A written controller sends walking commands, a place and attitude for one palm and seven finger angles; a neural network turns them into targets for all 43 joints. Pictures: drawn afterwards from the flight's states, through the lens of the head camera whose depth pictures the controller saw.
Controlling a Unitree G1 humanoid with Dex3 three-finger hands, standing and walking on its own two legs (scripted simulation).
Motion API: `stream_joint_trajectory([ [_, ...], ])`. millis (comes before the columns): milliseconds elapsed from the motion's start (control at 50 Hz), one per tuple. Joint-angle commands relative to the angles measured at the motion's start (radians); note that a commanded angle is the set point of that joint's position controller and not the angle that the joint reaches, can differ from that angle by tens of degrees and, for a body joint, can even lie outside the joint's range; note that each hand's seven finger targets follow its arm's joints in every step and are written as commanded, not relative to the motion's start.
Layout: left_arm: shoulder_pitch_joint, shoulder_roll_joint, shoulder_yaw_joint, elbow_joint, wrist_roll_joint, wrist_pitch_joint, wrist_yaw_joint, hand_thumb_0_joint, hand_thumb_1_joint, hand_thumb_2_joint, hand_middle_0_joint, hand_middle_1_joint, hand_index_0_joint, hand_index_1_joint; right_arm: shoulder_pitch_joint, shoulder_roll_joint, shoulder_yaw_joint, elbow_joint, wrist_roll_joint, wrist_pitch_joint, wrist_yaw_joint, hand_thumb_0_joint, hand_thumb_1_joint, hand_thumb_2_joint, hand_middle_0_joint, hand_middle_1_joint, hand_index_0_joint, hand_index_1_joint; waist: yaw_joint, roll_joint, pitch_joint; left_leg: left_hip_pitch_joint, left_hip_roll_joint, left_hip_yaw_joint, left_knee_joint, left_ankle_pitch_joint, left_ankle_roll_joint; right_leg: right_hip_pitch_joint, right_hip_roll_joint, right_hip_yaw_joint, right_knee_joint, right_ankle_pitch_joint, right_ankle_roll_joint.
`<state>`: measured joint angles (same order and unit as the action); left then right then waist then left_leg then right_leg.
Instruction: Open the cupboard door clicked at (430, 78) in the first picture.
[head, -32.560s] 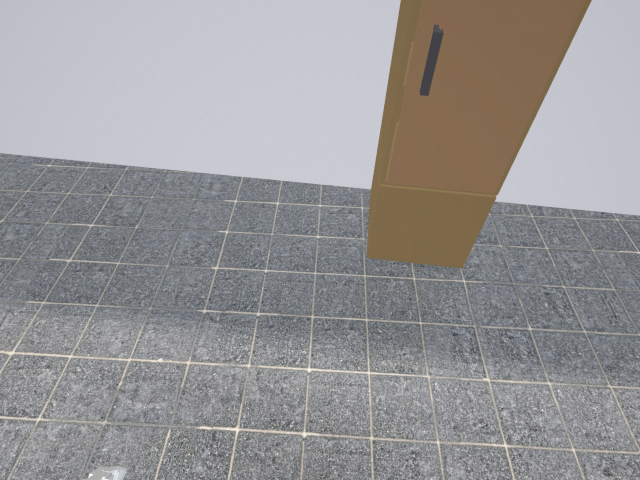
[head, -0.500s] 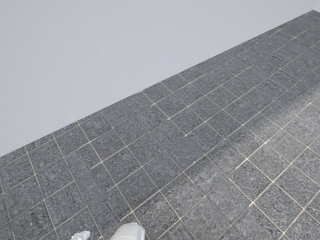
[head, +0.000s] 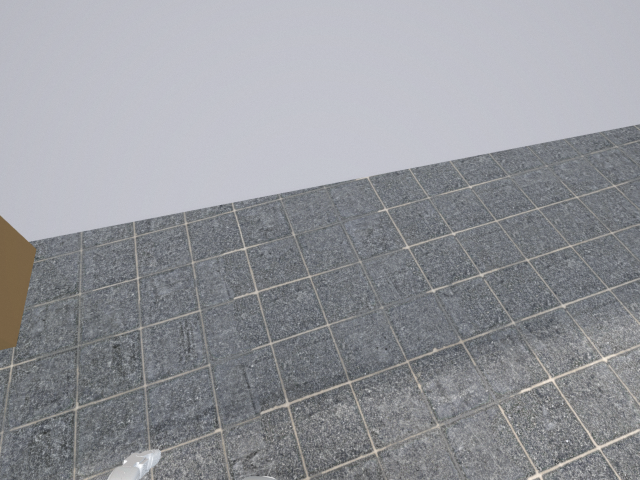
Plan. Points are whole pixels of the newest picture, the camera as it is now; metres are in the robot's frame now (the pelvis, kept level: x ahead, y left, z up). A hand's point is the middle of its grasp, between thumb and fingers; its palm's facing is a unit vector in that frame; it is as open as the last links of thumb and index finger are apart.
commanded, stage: turn to face it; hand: left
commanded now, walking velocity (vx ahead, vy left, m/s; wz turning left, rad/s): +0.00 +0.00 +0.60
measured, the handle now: out of the picture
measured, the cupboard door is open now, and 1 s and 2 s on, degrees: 50 50 50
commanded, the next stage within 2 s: take the last steps up to it in 1.64 s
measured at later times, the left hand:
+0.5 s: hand out of the picture -0.01 +0.22 -0.18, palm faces +0.35 -0.91 -0.23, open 7.4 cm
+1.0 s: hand out of the picture -0.01 +0.16 -0.15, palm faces +0.57 -0.78 -0.24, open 7.4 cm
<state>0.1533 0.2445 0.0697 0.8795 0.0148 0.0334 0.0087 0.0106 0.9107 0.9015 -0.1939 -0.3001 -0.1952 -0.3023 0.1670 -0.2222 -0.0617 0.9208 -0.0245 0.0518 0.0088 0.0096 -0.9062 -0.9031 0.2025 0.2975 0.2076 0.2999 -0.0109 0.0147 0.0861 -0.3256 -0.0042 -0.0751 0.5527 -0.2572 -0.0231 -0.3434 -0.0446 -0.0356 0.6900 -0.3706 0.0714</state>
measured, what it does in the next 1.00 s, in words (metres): steps on the spot, turning left: right foot, then left foot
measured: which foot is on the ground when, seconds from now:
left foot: down 0.00-0.02, up 0.04-0.36, down 0.38-0.78, up 0.80-1.00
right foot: up 0.00-0.00, down 0.02-0.38, up 0.40-0.76, down 0.78-1.00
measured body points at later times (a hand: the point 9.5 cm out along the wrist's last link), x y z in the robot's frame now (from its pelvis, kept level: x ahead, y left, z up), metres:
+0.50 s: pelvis +0.01 +0.00 +0.00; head +0.05 +0.05 +0.44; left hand -0.03 +0.27 -0.16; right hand +0.20 -0.20 -0.13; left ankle -0.01 +0.10 -0.73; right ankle +0.00 -0.14 -0.66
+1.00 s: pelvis +0.04 -0.04 +0.01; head +0.08 -0.02 +0.45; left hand -0.04 +0.20 -0.13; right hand +0.25 -0.21 -0.14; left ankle -0.05 +0.07 -0.67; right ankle +0.07 -0.15 -0.73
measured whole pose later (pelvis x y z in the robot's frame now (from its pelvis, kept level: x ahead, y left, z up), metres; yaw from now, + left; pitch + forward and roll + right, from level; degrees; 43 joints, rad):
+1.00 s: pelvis +0.04 -0.04 +0.01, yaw +37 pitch +0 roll +2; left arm 0.19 0.18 0.03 0.88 0.03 0.00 0.02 0.01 0.91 0.90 -0.20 -0.30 -0.20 -0.30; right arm 0.15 -0.24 -0.08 0.95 -0.01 0.09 0.03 0.01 -0.91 -0.90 0.20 0.30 0.20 0.30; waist -0.03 -0.01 0.11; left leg -0.47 0.02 0.04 0.99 -0.44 -0.07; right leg -0.19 -0.11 -0.17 0.52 -0.33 0.01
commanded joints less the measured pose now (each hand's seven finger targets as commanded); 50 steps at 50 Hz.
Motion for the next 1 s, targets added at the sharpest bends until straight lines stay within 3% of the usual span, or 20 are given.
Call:
stream_joint_trajectory([
  [0, 0.167, 0.236, 0.053, -0.044, 0.02, -0.045, 0.022, 0.0, 0.9, 0.9, -0.2, -0.3, -0.2, -0.3, -0.054, -0.087, -0.043, -0.137, 0.017, -0.02, 0.001, 0.0, -0.9, -0.9, 0.2, 0.3, 0.2, 0.3, 0.078, -0.36, -0.14, -0.312, -0.08, 0.067, 0.341, -0.333, -0.02, 0.364, -0.414, 0.396, -0.437, 0.238, -0.17],
  [20, 0.151, 0.222, 0.044, -0.053, 0.01, -0.044, 0.027, 0.0, 0.9, 0.9, -0.2, -0.3, -0.2, -0.3, -0.057, -0.13, -0.053, -0.131, 0.007, -0.012, 0.002, 0.0, -0.9, -0.9, 0.2, 0.3, 0.2, 0.3, 0.072, -0.289, -0.141, -0.268, -0.018, 0.006, 0.547, -0.359, -0.012, 0.244, -0.47, 0.372, -0.424, 0.283, -0.226],
  [60, 0.052, 0.146, 0.023, -0.069, 0.006, -0.045, 0.03, 0.0, 0.9, 0.9, -0.2, -0.3, -0.2, -0.3, -0.059, -0.115, -0.05, -0.096, 0.007, 0.002, 0.01, 0.0, -0.9, -0.9, 0.2, 0.3, 0.2, 0.3, 0.016, -0.257, -0.081, -0.292, 0.027, 0.018, 0.705, -0.235, -0.027, 0.205, -0.342, 0.202, -0.363, 0.424, -0.208],
  [100, 0.034, 0.118, 0.011, -0.076, 0.006, -0.048, 0.027, 0.0, 0.9, 0.9, -0.2, -0.3, -0.2, -0.3, -0.055, -0.088, -0.038, -0.08, 0.01, 0.009, 0.021, 0.0, -0.9, -0.9, 0.2, 0.3, 0.2, 0.3, 0.001, -0.23, -0.08, -0.261, 0.036, 0.065, 0.666, -0.17, -0.045, 0.203, -0.279, 0.044, -0.336, 0.54, -0.174],
  [240, 0.13, 0.174, 0.036, -0.033, 0.015, -0.046, 0.025, 0.0, 0.9, 0.9, -0.2, -0.3, -0.2, -0.3, -0.13, -0.049, -0.015, -0.095, 0.017, -0.003, 0.029, 0.0, -0.9, -0.9, 0.2, 0.3, 0.2, 0.3, 0.059, -0.213, -0.098, -0.136, 0.025, 0.181, 0.241, -0.197, -0.035, 0.307, -0.325, -0.048, -0.258, 0.689, -0.178],
  [280, 0.127, 0.183, 0.042, -0.027, 0.015, -0.044, 0.022, 0.0, 0.9, 0.9, -0.2, -0.3, -0.2, -0.3, -0.108, -0.058, -0.015, -0.094, 0.017, -0.009, 0.026, 0.0, -0.9, -0.9, 0.2, 0.3, 0.2, 0.3, 0.046, -0.215, -0.11, -0.069, 0.018, 0.198, 0.137, -0.159, -0.023, 0.289, -0.337, -0.059, -0.216, 0.683, -0.166],
  [320, 0.106, 0.175, 0.044, -0.028, 0.007, -0.041, 0.015, 0.0, 0.9, 0.9, -0.2, -0.3, -0.2, -0.3, -0.037, -0.086, -0.024, -0.082, 0.012, -0.017, 0.024, 0.0, -0.9, -0.9, 0.2, 0.3, 0.2, 0.3, 0.0, -0.155, -0.141, 0.104, 0.011, 0.195, -0.054, -0.002, -0.004, 0.202, -0.308, -0.122, -0.09, 0.598, -0.107],
  [340, 0.099, 0.146, 0.042, -0.045, -0.002, -0.036, 0.01, 0.0, 0.9, 0.9, -0.2, -0.3, -0.2, -0.3, 0.045, -0.167, -0.042, -0.065, 0.004, -0.028, 0.019, 0.0, -0.9, -0.9, 0.2, 0.3, 0.2, 0.3, -0.047, 0.018, -0.205, 0.291, 0.129, 0.05, -0.135, 0.22, 0.051, 0.047, -0.252, -0.163, 0.099, 0.413, -0.05],
  [360, 0.067, 0.071, 0.019, -0.094, -0.009, -0.031, 0.002, 0.0, 0.9, 0.9, -0.2, -0.3, -0.2, -0.3, 0.129, -0.286, -0.075, -0.056, -0.002, -0.031, 0.01, 0.0, -0.9, -0.9, 0.2, 0.3, 0.2, 0.3, -0.092, 0.324, -0.231, 0.417, 0.417, -0.334, -0.166, 0.632, 0.216, -0.241, -0.098, -0.155, 0.346, -0.278, 0.025],
  [380, -0.003, 0.094, 0.014, -0.116, 0.007, -0.014, 0.012, 0.0, 0.9, 0.9, -0.2, -0.3, -0.2, -0.3, 0.181, -0.298, -0.074, -0.031, 0.005, -0.025, 0.001, 0.0, -0.9, -0.9, 0.2, 0.3, 0.2, 0.3, -0.112, 0.218, -0.245, 0.383, 0.454, -0.342, -0.168, 0.591, 0.269, -0.271, -0.089, -0.02, 0.456, -0.313, 0.006],
  [480, 0.018, 0.075, 0.023, -0.048, 0.004, -0.005, -0.001, 0.0, 0.9, 0.9, -0.2, -0.3, -0.2, -0.3, 0.002, -0.193, -0.043, -0.075, 0.002, -0.041, -0.024, 0.0, -0.9, -0.9, 0.2, 0.3, 0.2, 0.3, -0.008, 0.128, -0.137, 0.185, 0.251, -0.132, -0.206, 0.41, 0.177, -0.223, -0.076, 0.039, 0.463, -0.038, 0.016],
  [580, -0.008, 0.063, 0.017, -0.062, 0.001, -0.004, 0.0, 0.0, 0.9, 0.9, -0.2, -0.3, -0.2, -0.3, 0.017, -0.206, -0.049, -0.064, -0.003, -0.035, -0.017, 0.0, -0.9, -0.9, 0.2, 0.3, 0.2, 0.3, -0.015, 0.104, -0.128, 0.142, 0.229, -0.174, -0.216, 0.285, 0.182, -0.128, -0.031, 0.018, 0.244, -0.056, 0.012],
  [640, -0.008, 0.063, 0.015, -0.074, -0.002, -0.007, 0.002, 0.0, 0.9, 0.9, -0.2, -0.3, -0.2, -0.3, 0.005, -0.208, -0.057, -0.07, -0.006, -0.026, -0.013, 0.0, -0.9, -0.9, 0.2, 0.3, 0.2, 0.3, -0.014, 0.153, -0.121, 0.095, 0.212, -0.223, -0.199, 0.255, 0.177, -0.04, 0.003, 0.004, 0.104, -0.062, 0.003],
  [700, 0.075, 0.073, 0.02, -0.059, -0.006, -0.021, 0.007, 0.0, 0.9, 0.9, -0.2, -0.3, -0.2, -0.3, -0.038, -0.202, -0.063, -0.087, 0.002, -0.019, -0.011, 0.0, -0.9, -0.9, 0.2, 0.3, 0.2, 0.3, 0.029, 0.137, -0.144, 0.003, 0.166, -0.234, -0.125, 0.236, 0.14, 0.155, 0.032, -0.016, -0.149, 0.065, -0.011],
  [720, 0.117, 0.109, 0.029, -0.055, -0.003, -0.033, 0.012, 0.0, 0.9, 0.9, -0.2, -0.3, -0.2, -0.3, -0.049, -0.181, -0.061, -0.094, 0.009, -0.019, -0.007, 0.0, -0.9, -0.9, 0.2, 0.3, 0.2, 0.3, 0.055, 0.068, -0.158, -0.078, 0.118, -0.207, -0.059, 0.159, 0.095, 0.28, -0.012, 0.022, -0.291, 0.137, -0.02],
  [740, 0.145, 0.187, 0.048, -0.052, 0.013, -0.043, 0.023, 0.0, 0.9, 0.9, -0.2, -0.3, -0.2, -0.3, -0.032, -0.114, -0.054, -0.11, 0.018, -0.02, -0.002, 0.0, -0.9, -0.9, 0.2, 0.3, 0.2, 0.3, 0.066, -0.164, -0.172, -0.26, 0.0, -0.081, 0.135, -0.08, 0.025, 0.413, -0.245, 0.253, -0.407, 0.13, -0.092],
  [760, 0.132, 0.239, 0.047, -0.062, 0.018, -0.041, 0.025, 0.0, 0.9, 0.9, -0.2, -0.3, -0.2, -0.3, -0.049, -0.102, -0.05, -0.13, 0.014, -0.021, 0.004, 0.0, -0.9, -0.9, 0.2, 0.3, 0.2, 0.3, 0.073, -0.305, -0.138, -0.298, -0.072, 0.041, 0.404, -0.363, -0.017, 0.315, -0.458, 0.395, -0.436, 0.239, -0.21],
  [780, 0.102, 0.196, 0.038, -0.064, 0.01, -0.046, 0.031, 0.0, 0.9, 0.9, -0.2, -0.3, -0.2, -0.3, -0.054, -0.128, -0.055, -0.115, 0.006, -0.011, 0.004, 0.0, -0.9, -0.9, 0.2, 0.3, 0.2, 0.3, 0.052, -0.273, -0.113, -0.291, -0.014, -0.007, 0.574, -0.332, -0.011, 0.232, -0.433, 0.349, -0.411, 0.305, -0.236],
  [840, -0.001, 0.114, 0.013, -0.088, 0.005, -0.045, 0.03, 0.0, 0.9, 0.9, -0.2, -0.3, -0.2, -0.3, -0.033, -0.094, -0.046, -0.072, 0.008, 0.005, 0.018, 0.0, -0.9, -0.9, 0.2, 0.3, 0.2, 0.3, -0.008, -0.225, -0.074, -0.276, 0.036, 0.046, 0.674, -0.185, -0.04, 0.202, -0.294, 0.085, -0.342, 0.511, -0.191],
  [980, 0.113, 0.17, 0.034, -0.042, 0.013, -0.047, 0.027, 0.0, 0.9, 0.9, -0.2, -0.3, -0.2, -0.3, -0.118, -0.052, -0.019, -0.087, 0.016, -0.002, 0.028, 0.0, -0.9, -0.9, 0.2, 0.3, 0.2, 0.3, 0.052, -0.206, -0.098, -0.157, 0.024, 0.167, 0.273, -0.195, -0.041, 0.313, -0.316, -0.034, -0.263, 0.702, -0.178],
])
